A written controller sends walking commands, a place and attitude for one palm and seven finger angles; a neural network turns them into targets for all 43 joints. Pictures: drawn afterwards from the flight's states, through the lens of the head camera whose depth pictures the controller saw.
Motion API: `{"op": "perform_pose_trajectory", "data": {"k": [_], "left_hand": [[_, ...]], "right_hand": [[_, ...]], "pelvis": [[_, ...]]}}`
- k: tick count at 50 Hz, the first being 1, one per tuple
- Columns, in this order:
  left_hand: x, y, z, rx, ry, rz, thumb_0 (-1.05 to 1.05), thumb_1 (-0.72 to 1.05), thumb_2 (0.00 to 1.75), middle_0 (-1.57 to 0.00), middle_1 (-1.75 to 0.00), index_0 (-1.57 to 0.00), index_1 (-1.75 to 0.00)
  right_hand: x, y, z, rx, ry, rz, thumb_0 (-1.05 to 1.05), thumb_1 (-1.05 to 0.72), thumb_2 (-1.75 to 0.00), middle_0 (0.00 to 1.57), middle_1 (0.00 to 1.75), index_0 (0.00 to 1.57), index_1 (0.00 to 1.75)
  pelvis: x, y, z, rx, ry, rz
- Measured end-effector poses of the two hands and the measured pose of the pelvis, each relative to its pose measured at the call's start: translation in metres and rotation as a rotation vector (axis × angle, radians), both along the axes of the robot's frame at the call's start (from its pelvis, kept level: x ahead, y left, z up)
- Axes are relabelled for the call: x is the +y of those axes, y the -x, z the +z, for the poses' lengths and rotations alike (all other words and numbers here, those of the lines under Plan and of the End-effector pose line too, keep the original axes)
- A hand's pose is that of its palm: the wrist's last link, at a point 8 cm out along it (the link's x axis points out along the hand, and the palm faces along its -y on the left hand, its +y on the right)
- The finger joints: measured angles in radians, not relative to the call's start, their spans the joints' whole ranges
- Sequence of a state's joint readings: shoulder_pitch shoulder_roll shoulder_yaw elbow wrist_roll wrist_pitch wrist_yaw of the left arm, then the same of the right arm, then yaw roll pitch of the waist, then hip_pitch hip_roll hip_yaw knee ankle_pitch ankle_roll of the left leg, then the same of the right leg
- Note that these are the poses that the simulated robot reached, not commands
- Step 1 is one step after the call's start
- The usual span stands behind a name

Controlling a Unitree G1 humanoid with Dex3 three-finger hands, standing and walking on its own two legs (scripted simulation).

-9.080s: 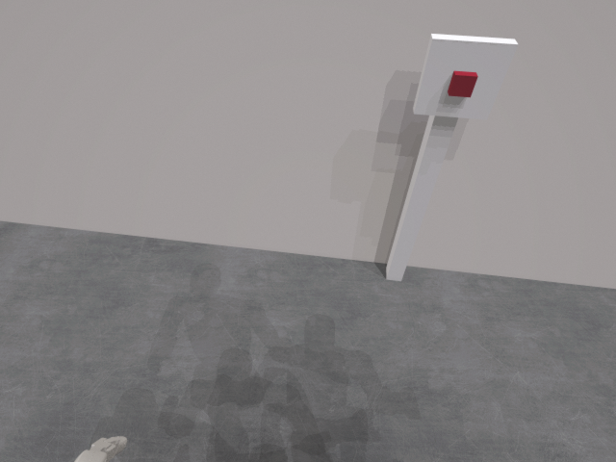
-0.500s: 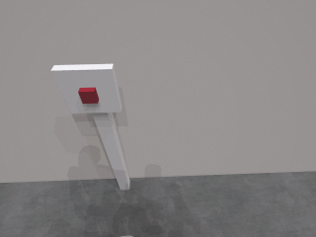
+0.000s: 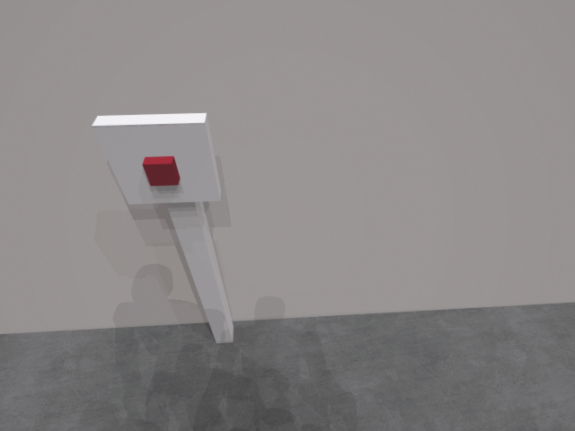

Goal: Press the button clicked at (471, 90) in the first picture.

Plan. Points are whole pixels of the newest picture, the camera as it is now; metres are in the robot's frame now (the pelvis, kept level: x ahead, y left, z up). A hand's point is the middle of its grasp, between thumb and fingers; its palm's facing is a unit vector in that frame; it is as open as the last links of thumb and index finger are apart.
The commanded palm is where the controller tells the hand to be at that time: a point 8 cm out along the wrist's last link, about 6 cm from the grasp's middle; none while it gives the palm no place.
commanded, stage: come to a stop and stand still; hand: left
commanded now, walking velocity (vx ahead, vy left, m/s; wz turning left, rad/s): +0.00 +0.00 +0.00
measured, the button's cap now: (162, 170) +0.51 +0.26 +0.07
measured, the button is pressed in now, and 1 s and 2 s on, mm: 0 0 0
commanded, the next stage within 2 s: look again from close up in 1.34 s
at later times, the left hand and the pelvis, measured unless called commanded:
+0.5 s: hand out of the picture +0.07 +0.21 -0.16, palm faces +0.03 -0.97 -0.24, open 7.3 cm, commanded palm none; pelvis +0.03 +0.03 +0.00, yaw +0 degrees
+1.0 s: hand out of the picture +0.05 +0.17 -0.17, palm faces +0.03 -0.99 -0.15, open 7.4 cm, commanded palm none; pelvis +0.07 +0.02 +0.00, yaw +0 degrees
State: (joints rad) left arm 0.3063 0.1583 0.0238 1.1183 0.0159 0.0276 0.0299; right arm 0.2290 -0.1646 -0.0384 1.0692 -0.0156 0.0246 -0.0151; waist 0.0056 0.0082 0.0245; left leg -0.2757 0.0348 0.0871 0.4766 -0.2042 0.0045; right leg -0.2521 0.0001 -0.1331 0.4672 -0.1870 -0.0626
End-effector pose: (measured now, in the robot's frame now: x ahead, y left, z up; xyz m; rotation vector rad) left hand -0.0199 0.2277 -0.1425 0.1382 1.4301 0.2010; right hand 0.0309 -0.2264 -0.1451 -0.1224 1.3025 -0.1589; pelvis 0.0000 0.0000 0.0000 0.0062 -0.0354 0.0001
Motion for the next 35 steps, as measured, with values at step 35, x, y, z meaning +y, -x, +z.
{"op": "perform_pose_trajectory", "data": {"k": [35], "left_hand": [[0.014,-0.057,0.006,-0.040,0.012,-0.032,0.00,0.92,0.90,-0.20,-0.29,-0.20,-0.30]], "right_hand": [[0.049,0.000,-0.006,0.098,-0.059,0.010,0.02,-0.92,-0.90,0.20,0.30,0.20,0.30]], "pelvis": [[0.028,-0.049,0.002,0.036,-0.003,-0.007]]}}
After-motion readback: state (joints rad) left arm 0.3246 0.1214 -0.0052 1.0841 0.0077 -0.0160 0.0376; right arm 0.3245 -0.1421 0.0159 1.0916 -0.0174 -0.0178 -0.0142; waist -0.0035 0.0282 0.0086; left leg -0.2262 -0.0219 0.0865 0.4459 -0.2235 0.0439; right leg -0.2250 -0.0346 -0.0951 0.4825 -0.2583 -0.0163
